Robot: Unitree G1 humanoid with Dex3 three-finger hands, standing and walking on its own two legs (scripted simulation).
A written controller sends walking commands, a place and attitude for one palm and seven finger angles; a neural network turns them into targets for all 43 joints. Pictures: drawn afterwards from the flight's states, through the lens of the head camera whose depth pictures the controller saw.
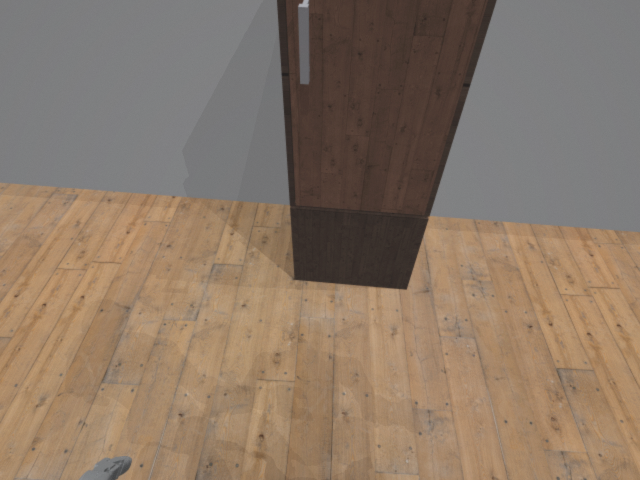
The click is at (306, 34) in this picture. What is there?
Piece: cupboard door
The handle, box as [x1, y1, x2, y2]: [298, 0, 309, 83]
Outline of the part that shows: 308,0 304,0 298,6 300,83 308,83 309,80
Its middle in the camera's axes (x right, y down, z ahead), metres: -0.03 -0.41 +0.81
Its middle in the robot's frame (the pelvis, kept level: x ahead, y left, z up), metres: +0.90 +0.09 +0.15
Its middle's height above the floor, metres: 0.92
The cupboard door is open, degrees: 0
